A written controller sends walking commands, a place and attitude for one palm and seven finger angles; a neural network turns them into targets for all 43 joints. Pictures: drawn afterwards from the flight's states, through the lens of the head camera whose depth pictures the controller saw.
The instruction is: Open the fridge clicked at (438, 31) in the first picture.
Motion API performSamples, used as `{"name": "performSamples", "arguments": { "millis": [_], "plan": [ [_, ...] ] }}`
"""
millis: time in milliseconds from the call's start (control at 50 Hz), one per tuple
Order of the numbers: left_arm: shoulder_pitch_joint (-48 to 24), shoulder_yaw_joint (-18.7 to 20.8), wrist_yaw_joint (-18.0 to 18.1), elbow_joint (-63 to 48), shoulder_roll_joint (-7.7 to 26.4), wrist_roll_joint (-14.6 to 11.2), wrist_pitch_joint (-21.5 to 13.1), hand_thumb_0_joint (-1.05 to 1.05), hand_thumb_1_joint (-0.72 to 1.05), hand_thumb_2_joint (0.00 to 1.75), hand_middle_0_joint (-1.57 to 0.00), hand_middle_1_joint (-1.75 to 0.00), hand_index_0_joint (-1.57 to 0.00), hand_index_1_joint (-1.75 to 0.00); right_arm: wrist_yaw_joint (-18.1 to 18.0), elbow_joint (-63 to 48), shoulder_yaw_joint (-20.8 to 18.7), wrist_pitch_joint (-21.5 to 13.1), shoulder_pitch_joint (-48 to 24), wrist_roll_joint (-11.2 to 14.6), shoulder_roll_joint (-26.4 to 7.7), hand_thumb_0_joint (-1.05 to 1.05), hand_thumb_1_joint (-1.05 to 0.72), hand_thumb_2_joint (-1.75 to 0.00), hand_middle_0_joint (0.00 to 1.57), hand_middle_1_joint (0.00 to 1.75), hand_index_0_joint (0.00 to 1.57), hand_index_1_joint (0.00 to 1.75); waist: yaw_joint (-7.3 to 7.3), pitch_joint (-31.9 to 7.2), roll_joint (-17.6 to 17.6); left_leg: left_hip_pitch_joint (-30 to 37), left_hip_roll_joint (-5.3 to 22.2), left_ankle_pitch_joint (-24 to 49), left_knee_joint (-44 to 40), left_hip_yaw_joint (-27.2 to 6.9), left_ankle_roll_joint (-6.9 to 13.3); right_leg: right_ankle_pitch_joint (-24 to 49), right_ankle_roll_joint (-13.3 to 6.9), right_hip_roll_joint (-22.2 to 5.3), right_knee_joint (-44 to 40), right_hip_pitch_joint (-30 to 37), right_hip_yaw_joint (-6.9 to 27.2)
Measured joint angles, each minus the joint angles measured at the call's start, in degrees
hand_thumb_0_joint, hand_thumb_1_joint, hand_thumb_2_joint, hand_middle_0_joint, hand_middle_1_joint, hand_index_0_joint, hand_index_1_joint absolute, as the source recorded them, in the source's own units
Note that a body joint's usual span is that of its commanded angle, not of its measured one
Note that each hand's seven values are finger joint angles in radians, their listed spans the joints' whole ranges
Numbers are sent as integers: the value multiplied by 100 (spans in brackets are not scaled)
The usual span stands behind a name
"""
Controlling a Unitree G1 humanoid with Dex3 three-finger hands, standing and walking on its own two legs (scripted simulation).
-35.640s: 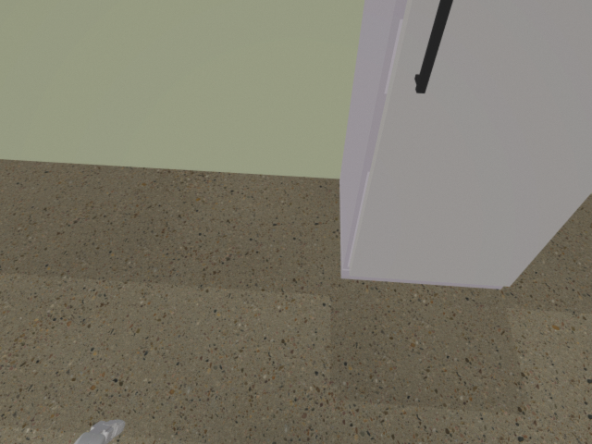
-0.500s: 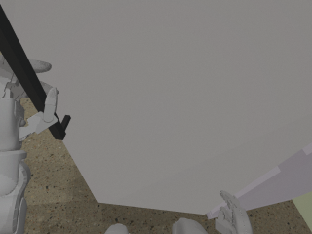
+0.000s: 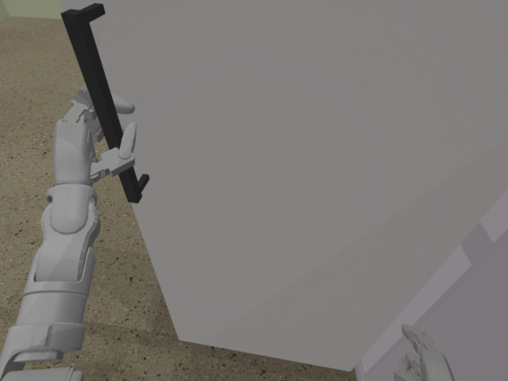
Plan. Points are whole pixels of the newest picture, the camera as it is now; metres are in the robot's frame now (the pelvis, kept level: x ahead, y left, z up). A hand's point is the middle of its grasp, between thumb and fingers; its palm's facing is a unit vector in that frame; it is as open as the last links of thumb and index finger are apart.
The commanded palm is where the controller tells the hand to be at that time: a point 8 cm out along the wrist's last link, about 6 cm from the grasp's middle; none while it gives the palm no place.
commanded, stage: stop walking and hold the door back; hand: left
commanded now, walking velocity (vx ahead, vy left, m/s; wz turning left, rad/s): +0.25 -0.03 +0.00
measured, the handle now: (118, 120) +0.37 +0.24 +0.24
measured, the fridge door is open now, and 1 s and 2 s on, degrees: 83 77 76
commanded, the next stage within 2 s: loosen the grip on the handle in 1.18 s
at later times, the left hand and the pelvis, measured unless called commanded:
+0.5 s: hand (143, 128) +0.39 +0.22 +0.22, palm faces +0.28 -0.93 -0.22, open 5.3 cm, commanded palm +0.37 +0.29 +0.19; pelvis -0.07 -0.01 +0.00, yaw -2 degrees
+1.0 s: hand (141, 133) +0.39 +0.22 +0.21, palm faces +0.22 -0.95 -0.23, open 5.5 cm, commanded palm +0.36 +0.29 +0.19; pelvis -0.04 +0.02 +0.00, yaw -8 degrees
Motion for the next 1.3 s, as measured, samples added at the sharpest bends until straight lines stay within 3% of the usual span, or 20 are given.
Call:
{"name": "performSamples", "arguments": {
  "millis": [60,120,160,220,240,260,300,360,420,500,560,580,660,740,820,940,980,1160,1280,1300],
  "plan": [
    [-632,-52,83,726,39,1,-77,-9,63,80,-48,-148,-44,-140,-22,-20,-8,13,-139,28,134,1,-90,-90,20,30,20,30,-85,275,81,-137,91,846,140,14,-22,-1166,120,261,1535,-525,330],
    [-1163,-90,2,1607,84,79,-88,-8,65,80,-46,-146,-43,-140,8,72,76,57,52,102,349,1,-90,-90,20,30,20,30,-196,284,322,-263,261,898,172,-142,-7,-1294,177,561,2681,-836,390],
    [-1596,-139,-102,2229,139,98,-70,-9,65,80,-46,-145,-43,-140,7,169,175,146,237,143,477,1,-90,-90,20,30,20,30,-183,294,423,-362,375,907,210,-205,-24,-1166,205,611,2383,-682,340],
    [-2204,-141,-227,3031,278,99,9,-10,66,81,-46,-143,-43,-140,-6,289,332,265,504,155,617,1,-90,-90,20,30,20,30,-139,327,467,-604,518,678,602,-150,-91,-1203,196,619,1193,12,257],
    [-2420,-117,-263,3261,351,107,42,-10,66,81,-46,-143,-43,-140,-1,307,365,291,593,150,662,1,-90,-90,20,30,20,30,-146,293,383,-820,483,358,950,-119,-94,-1532,101,584,701,287,392],
    [-2593,-17,-284,3417,414,110,58,-10,66,81,-46,-142,-43,-140,13,376,372,324,577,148,670,1,-90,-90,20,30,20,30,-133,312,344,-1095,450,-70,1466,-140,-111,-1225,1,580,567,221,492],
    [-2755,298,-301,3559,469,46,85,-11,67,81,-45,-142,-44,-140,24,593,300,332,409,119,592,1,-90,-90,20,30,21,30,-215,570,409,-1544,286,-366,2645,-431,-170,-585,-134,591,733,79,565],
    [-2773,600,-373,3818,597,89,32,-11,69,82,-45,-141,-44,-140,-23,767,170,144,386,91,406,1,-90,-90,20,30,21,30,-387,720,413,-1926,113,-232,3465,-463,-206,-399,-117,510,570,108,724],
    [-2831,817,-506,4196,728,97,-41,-12,68,83,-46,-142,-45,-140,-72,826,118,-7,491,65,203,1,-90,-90,20,30,21,30,-559,689,283,-1886,108,-42,3073,-249,-210,-263,-46,368,278,188,855],
    [-2922,940,-520,4523,786,160,-91,-12,66,83,-47,-142,-45,-140,-112,809,32,-154,689,52,-84,1,-90,-90,20,30,20,30,-694,594,156,-1231,169,98,1529,84,-169,-145,30,302,68,285,982],
    [-2962,946,-502,4529,742,230,-123,-12,66,81,-47,-143,-45,-140,-109,740,-63,-227,842,46,-312,1,-90,-90,20,30,20,30,-786,478,279,-582,266,586,312,155,-124,-285,105,439,295,204,940],
    [-2951,932,-496,4451,753,213,-150,-12,66,81,-47,-143,-45,-140,-110,722,-106,-213,830,63,-323,1,-90,-90,20,30,20,30,-806,495,269,-573,294,1128,251,164,-132,-375,114,467,459,150,956],
    [-2469,1006,-469,3850,751,145,-255,-9,71,80,-47,-143,-45,-140,-21,513,-115,4,808,118,-62,1,-90,-90,20,30,20,30,-752,508,205,-584,464,941,542,321,-211,-1257,106,632,798,115,803],
    [-2064,1174,-439,3153,750,143,-209,-10,71,78,-46,-141,-41,-140,58,268,49,125,749,124,174,1,-90,-90,20,30,20,30,-801,587,430,-826,680,695,921,151,-301,-143,-87,807,267,255,559],
    [-1650,1212,-444,2458,661,91,-199,-11,70,77,-46,-141,-41,-140,78,291,103,88,520,135,316,1,-90,-90,20,30,20,30,-710,605,504,-1140,393,-133,1713,-277,-250,-260,-147,860,86,232,625],
    [-1355,988,-474,1797,643,43,-192,-11,66,75,-45,-140,-43,-140,28,241,236,8,207,79,379,1,-90,-90,20,30,20,30,-595,510,319,-643,245,685,512,-204,-144,-186,0,825,-25,194,769],
    [-1306,883,-448,1686,605,16,-159,-11,66,75,-45,-140,-43,-140,43,161,225,48,132,106,395,1,-90,-90,20,30,20,30,-495,488,249,-604,223,672,476,-113,-96,-139,37,809,-103,225,859],
    [-1177,735,-345,1527,478,-26,-158,-10,69,76,-45,-140,-41,-140,72,-104,220,221,-107,104,391,1,-90,-90,20,30,20,30,-341,433,316,-674,250,653,544,-71,-94,-88,45,825,-133,184,868],
    [-1133,693,-324,1583,451,-46,-211,-11,68,77,-45,-140,-41,-140,22,0,183,309,-41,105,328,1,-90,-90,20,30,20,30,-324,383,368,-691,230,740,433,-105,-104,-17,35,805,-250,186,834],
    [-1330,736,-473,1720,463,159,-232,-12,67,77,-45,-140,-41,-140,58,25,108,237,-2,57,344,1,-90,-90,20,30,20,30,-271,472,346,-654,230,760,415,-109,-101,1,28,806,-269,226,830]
  ]
}}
